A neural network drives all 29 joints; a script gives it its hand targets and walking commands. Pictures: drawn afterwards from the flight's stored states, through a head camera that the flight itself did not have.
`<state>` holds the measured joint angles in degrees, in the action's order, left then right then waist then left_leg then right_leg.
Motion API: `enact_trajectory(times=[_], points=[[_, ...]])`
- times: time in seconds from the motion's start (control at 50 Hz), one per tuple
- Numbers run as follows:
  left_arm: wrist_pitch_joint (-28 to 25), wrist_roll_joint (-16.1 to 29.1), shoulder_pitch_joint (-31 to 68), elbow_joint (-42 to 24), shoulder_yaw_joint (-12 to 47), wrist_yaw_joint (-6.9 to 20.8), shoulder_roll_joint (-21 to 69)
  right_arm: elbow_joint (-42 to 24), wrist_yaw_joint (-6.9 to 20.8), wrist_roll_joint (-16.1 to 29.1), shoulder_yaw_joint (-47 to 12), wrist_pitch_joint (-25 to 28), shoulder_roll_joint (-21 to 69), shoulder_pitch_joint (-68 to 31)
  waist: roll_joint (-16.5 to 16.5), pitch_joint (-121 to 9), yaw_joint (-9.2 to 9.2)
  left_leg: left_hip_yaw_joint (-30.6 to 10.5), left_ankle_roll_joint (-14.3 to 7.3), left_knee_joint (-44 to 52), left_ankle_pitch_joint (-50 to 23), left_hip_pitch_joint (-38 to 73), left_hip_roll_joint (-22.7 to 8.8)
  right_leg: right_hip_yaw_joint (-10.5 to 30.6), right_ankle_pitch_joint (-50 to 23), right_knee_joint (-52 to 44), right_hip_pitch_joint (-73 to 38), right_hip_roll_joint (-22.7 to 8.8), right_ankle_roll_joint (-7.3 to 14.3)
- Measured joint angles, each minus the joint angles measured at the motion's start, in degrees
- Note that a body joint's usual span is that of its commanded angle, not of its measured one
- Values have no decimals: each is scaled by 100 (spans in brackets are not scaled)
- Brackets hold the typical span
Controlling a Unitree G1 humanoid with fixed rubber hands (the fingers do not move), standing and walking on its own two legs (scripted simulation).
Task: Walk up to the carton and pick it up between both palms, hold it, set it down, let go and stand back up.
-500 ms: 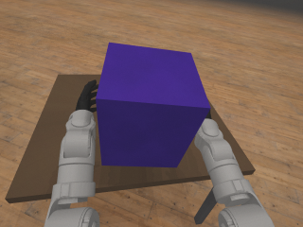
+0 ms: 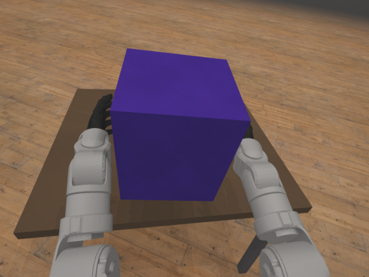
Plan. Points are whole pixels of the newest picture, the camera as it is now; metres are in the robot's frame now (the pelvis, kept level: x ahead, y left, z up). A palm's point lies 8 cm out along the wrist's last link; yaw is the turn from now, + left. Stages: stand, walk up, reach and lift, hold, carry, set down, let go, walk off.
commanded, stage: hold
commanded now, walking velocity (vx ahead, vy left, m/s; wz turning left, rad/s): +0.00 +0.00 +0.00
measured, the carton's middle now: (173, 130) +0.39 +0.01 +0.18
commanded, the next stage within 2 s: none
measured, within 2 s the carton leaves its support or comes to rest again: neither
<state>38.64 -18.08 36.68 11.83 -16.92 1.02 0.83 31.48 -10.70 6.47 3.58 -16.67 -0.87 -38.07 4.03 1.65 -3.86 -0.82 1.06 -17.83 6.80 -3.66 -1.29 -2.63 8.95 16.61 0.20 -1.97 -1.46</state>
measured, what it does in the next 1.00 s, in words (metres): stands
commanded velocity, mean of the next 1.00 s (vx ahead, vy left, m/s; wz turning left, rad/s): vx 0.00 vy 0.00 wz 0.00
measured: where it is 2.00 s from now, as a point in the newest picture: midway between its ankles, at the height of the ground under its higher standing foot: outside the picture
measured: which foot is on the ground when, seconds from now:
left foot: down 0.00-1.00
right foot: down 0.00-1.00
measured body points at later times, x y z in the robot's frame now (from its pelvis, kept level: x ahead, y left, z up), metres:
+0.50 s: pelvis +0.02 -0.01 +0.00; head -0.03 +0.03 +0.45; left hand +0.38 +0.16 +0.18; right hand +0.38 -0.14 +0.18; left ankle +0.04 +0.13 -0.75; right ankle +0.01 -0.13 -0.75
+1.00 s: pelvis +0.01 -0.01 +0.00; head -0.04 +0.03 +0.44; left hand +0.38 +0.16 +0.19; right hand +0.38 -0.15 +0.19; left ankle +0.04 +0.13 -0.75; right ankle +0.01 -0.13 -0.75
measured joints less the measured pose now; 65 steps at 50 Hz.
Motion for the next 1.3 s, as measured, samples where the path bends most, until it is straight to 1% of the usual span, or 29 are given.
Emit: enact_trajectory(times=[0.12,0.28,0.36,0.44,0.5,0.56,0.64,0.7,0.76,0.82,0.96,1.08,1.14,1.18,1.3], points=[[-87,-19,89,100,6,-45,28,42,26,-22,19,63,-58,-47,-72,-93,-22,37,2,6,35,-82,-20,40,-4,-50,80,20,-2],[9,-47,-482,-553,72,-18,183,-404,-199,547,-655,-5,-355,301,-77,-108,-128,39,39,-113,292,290,-94,46,94,-208,-411,97,18],[101,-140,-657,-716,14,76,224,-448,-263,646,-806,-103,-363,354,-8,-27,-149,21,51,-108,336,508,-95,33,146,-211,-634,101,28],[253,-223,-679,-865,-50,213,244,-445,-269,683,-762,-142,-272,377,38,137,-96,0,59,-85,298,578,-89,15,133,-203,-698,100,43],[307,-184,-686,-988,28,216,178,-572,-278,674,-693,-125,-211,431,-1,211,-57,-37,62,-123,254,440,-90,-18,88,-190,-586,105,45],[247,-67,-636,-1001,96,180,104,-713,-279,608,-572,-83,-149,460,-82,218,-37,-72,57,-156,201,251,-83,-48,38,-170,-417,102,43],[123,3,-418,-751,70,136,79,-663,-231,391,-367,-21,-67,396,-156,152,-22,-68,42,-93,105,111,-59,-44,-7,-133,-228,79,36],[81,-60,-221,-462,-9,138,111,-458,-164,224,-233,2,-41,301,-157,85,-17,-34,34,9,35,99,-46,-13,-22,-114,-147,62,36],[69,-149,-82,-247,-100,156,158,-263,-131,161,-198,18,-63,223,-131,49,-18,1,35,78,4,124,-52,19,-29,-121,-130,65,42],[55,-205,-51,-199,-147,165,193,-164,-137,210,-260,53,-119,182,-104,41,-21,27,46,65,33,158,-79,43,-27,-144,-169,91,53],[32,-223,-247,-434,-171,187,216,-161,-222,482,-553,104,-243,151,-32,7,-39,24,65,-49,193,343,-115,41,46,-180,-422,128,62],[174,-369,-350,-534,-200,324,179,-81,-225,465,-527,36,-112,170,65,87,-41,-18,58,-8,202,518,-75,-9,89,-203,-613,93,52],[226,-357,-413,-628,-126,342,136,-171,-226,455,-466,36,-40,258,72,163,-53,-50,49,-34,192,466,-60,-44,74,-214,-594,81,43],[220,-298,-467,-719,-42,319,105,-303,-230,469,-434,58,-18,337,50,205,-70,-70,44,-81,193,383,-56,-64,56,-217,-544,79,35],[100,-61,-506,-849,149,127,101,-644,-238,492,-410,153,-98,495,-62,208,-104,-64,25,-181,203,181,-55,-55,23,-179,-364,78,18]])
